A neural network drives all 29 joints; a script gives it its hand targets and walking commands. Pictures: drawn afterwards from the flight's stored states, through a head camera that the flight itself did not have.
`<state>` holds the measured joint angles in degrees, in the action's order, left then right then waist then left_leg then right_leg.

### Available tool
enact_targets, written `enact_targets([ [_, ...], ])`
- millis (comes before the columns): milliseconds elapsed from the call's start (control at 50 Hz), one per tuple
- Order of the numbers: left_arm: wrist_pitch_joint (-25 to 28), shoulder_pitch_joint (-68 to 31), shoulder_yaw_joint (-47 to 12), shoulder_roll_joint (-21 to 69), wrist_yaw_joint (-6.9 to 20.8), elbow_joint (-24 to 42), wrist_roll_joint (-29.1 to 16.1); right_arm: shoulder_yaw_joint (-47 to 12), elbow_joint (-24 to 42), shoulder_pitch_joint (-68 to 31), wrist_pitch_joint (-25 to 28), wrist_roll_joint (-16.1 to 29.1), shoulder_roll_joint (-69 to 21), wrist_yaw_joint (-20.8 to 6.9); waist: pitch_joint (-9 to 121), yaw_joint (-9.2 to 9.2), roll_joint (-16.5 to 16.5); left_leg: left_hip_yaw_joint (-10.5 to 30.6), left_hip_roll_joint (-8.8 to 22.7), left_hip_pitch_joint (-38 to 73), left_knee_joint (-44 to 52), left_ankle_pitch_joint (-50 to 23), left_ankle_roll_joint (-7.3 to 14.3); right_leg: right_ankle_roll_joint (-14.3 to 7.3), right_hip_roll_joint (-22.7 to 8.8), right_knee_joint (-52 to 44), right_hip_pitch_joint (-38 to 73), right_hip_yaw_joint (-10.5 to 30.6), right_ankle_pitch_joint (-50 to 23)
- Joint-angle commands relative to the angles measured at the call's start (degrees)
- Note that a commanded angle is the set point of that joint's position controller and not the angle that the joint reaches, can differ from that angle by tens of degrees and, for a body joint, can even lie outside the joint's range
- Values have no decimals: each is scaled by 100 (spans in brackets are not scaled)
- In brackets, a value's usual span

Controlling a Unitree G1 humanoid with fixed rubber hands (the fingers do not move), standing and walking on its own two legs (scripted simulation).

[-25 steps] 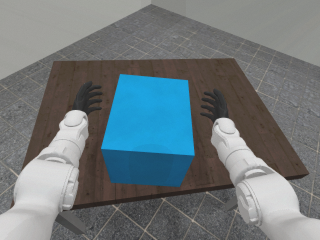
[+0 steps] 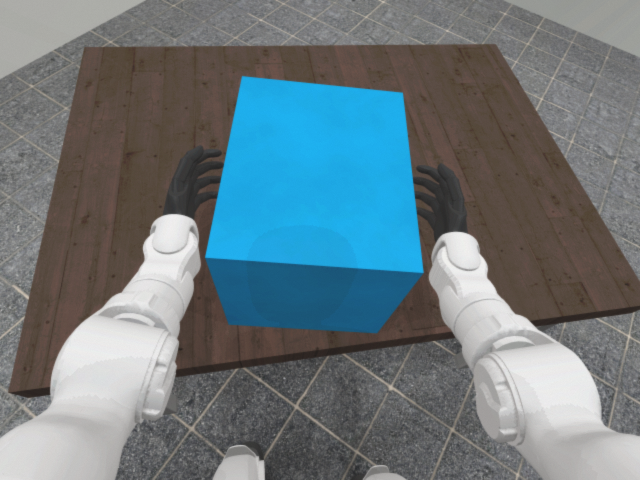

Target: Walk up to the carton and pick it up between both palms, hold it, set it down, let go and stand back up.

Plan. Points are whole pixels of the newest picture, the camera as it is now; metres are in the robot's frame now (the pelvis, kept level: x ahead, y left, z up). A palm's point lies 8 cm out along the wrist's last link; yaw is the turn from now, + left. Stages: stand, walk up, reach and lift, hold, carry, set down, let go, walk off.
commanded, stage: reach and lift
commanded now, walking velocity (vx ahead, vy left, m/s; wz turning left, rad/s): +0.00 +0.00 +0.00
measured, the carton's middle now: (313, 211) +0.46 +0.00 +0.00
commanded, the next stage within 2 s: none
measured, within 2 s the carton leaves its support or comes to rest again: neither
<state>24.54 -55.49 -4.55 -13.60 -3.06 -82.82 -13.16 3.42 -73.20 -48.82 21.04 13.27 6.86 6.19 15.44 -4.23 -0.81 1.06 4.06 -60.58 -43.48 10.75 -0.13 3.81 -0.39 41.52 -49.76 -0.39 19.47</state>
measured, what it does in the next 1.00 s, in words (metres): stands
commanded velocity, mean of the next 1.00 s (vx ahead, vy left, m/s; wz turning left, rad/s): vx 0.00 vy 0.00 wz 0.00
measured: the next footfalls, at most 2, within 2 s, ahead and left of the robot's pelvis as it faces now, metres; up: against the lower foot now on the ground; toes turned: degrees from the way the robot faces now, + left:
none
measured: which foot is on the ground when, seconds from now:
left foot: down 0.00-1.00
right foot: down 0.00-1.00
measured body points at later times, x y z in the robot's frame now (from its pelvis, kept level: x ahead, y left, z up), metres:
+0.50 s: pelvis +0.02 +0.00 +0.03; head +0.12 +0.03 +0.46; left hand +0.45 +0.15 +0.02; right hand +0.42 -0.15 +0.03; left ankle +0.07 +0.12 -0.69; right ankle -0.02 -0.17 -0.69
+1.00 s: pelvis +0.02 -0.01 +0.04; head +0.14 +0.02 +0.47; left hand +0.45 +0.15 +0.02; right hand +0.42 -0.16 +0.03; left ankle +0.07 +0.12 -0.69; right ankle -0.02 -0.17 -0.69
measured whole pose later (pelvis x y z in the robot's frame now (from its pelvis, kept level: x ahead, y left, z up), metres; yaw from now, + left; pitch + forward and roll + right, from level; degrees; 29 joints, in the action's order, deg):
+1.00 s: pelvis +0.02 -0.01 +0.04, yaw +1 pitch +21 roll -3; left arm 31.1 -49.3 23.9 -6.6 -2.6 -81.8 16.9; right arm 40.6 -64.0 -39.3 30.7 -28.4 -7.2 7.6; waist 7.9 -1.6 2.0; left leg 0.0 4.2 -42.0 -26.6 5.6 -1.3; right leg 2.4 -0.6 23.9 -31.5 -1.1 13.3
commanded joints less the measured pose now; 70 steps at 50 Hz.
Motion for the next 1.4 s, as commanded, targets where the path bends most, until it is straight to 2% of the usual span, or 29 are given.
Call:
enact_targets([
  [0,288,-2647,175,-412,-49,1069,211,164,906,-2593,301,-152,818,-18,4399,-32,-791,-116,-227,5320,-111,-2098,-587,-295,374,-660,-53,-619,-1575],
  [100,311,-2568,481,-95,-90,1213,628,422,845,-2504,367,-505,500,11,4189,-17,-765,-162,-246,5402,-53,-2302,-606,-282,390,-773,121,-607,-1718],
  [180,338,-2567,778,414,-51,1356,1117,778,935,-2456,444,-1058,-56,41,4057,-59,-719,-262,-279,5488,11,-2558,-621,-272,386,-911,384,-596,-1935],
  [240,401,-2664,1040,1624,194,1279,1800,1055,1080,-2580,567,-1879,-1371,-146,3883,-80,-685,-341,-292,5645,108,-2774,-624,-304,380,-1071,616,-645,-2047],
  [300,610,-2608,1166,3694,709,609,2727,1066,1164,-2651,805,-3150,-3600,-663,3749,-69,-710,-376,-277,5925,307,-3106,-655,-357,386,-1299,916,-710,-2392],
  [360,850,-2254,1370,3899,839,220,3177,1461,740,-2255,968,-3938,-3893,-887,3390,76,-738,-405,-215,5965,506,-3464,-674,-366,364,-1456,1136,-758,-2640],
  [460,927,-2309,1491,3922,767,70,3306,1685,466,-2118,1106,-4483,-4059,-932,2942,64,-465,-451,-181,5535,897,-2937,-600,-339,326,-1672,1392,-692,-2436],
  [660,842,-2304,1744,3810,768,-12,3454,1846,397,-1973,1027,-4832,-4340,-844,2775,179,-307,-620,-248,5180,1256,-2210,-476,-294,242,-1856,1968,-573,-2344],
  [820,735,-2262,1862,3840,776,79,3588,1974,360,-1934,1018,-4964,-4515,-780,2659,242,-329,-666,-231,5145,1382,-2204,-427,-316,200,-1919,2195,-569,-2377],
  [1380,735,-2118,1886,4015,765,171,3639,1891,188,-1911,1227,-4839,-4607,-685,2469,201,-344,-622,-217,5086,1486,-2024,-391,-326,217,-2061,2067,-661,-2173],
])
